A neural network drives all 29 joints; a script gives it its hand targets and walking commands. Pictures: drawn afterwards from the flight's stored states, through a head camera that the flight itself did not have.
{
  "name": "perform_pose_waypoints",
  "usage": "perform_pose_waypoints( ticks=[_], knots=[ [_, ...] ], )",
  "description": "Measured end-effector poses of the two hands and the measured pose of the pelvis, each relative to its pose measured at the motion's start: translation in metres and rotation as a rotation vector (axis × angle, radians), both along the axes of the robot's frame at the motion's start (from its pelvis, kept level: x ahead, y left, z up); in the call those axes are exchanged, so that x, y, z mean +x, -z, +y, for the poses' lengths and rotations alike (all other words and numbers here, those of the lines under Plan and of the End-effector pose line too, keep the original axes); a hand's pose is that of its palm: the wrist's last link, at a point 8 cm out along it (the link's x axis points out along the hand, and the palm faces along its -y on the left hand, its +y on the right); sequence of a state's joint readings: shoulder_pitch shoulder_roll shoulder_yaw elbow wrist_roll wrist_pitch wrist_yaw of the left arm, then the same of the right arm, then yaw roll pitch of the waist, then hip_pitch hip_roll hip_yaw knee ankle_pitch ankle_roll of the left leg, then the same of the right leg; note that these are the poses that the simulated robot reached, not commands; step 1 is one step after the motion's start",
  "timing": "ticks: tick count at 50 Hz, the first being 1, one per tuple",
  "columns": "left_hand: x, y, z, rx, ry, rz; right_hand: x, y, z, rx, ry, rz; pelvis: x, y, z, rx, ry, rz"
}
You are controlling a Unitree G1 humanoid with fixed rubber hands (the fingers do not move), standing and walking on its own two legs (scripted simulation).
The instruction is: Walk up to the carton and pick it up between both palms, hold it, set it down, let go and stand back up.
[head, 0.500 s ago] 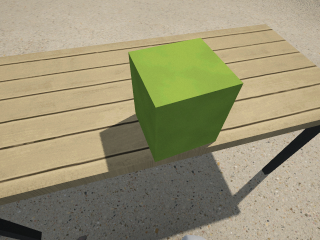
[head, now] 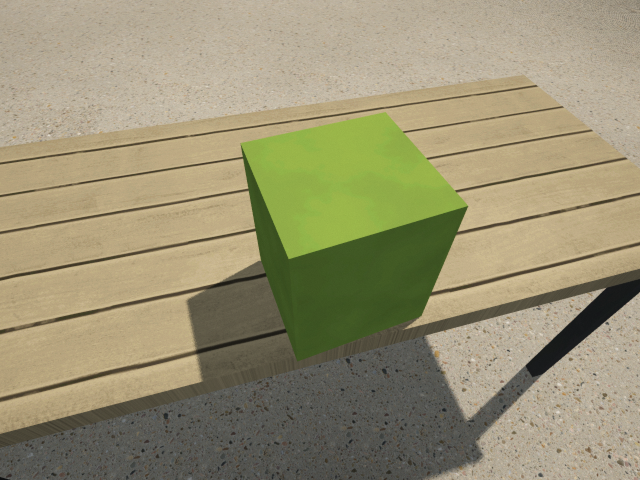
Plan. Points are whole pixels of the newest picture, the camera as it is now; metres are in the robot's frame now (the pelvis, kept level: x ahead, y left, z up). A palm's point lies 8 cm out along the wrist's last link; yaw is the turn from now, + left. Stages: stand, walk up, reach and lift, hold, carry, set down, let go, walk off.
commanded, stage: walk up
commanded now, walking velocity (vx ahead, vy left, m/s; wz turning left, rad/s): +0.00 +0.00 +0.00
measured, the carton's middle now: (340, 238) +0.42 -0.01 +0.04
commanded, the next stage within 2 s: none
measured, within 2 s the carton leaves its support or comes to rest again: neither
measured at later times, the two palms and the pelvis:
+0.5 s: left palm out of the picture -0.01 +0.20 -0.15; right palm out of the picture -0.02 -0.19 -0.15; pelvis +0.02 +0.00 +0.00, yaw -1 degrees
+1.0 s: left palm out of the picture +0.05 +0.14 -0.15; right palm out of the picture +0.02 -0.37 -0.17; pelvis +0.03 -0.10 -0.02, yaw +6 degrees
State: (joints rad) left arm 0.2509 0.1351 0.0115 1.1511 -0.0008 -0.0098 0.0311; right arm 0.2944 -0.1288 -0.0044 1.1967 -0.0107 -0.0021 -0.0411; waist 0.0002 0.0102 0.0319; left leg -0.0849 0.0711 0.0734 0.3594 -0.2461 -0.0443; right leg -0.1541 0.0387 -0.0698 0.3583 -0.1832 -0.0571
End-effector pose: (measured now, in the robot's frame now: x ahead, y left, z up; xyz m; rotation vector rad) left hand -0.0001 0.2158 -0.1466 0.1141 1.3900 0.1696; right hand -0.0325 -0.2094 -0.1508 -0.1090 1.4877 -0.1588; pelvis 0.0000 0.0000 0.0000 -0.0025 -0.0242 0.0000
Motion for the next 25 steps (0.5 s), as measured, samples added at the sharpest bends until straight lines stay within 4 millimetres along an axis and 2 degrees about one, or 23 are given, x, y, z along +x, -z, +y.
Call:
perform_pose_waypoints(
  ticks=[10, 25],
  knots=[
    [-0.008, 0.003, -0.009, -0.020, -0.012, 0.040, 0.017, 0.003, 0.015, 0.029, 0.002, -0.023, 0.009, 0.001, 0.002, -0.001, 0.007, -0.006],
    [-0.005, 0.004, -0.013, -0.026, -0.011, 0.061, 0.013, 0.004, 0.020, 0.035, 0.017, 0.021, 0.020, 0.002, 0.003, -0.003, 0.010, 0.001]
  ],
)
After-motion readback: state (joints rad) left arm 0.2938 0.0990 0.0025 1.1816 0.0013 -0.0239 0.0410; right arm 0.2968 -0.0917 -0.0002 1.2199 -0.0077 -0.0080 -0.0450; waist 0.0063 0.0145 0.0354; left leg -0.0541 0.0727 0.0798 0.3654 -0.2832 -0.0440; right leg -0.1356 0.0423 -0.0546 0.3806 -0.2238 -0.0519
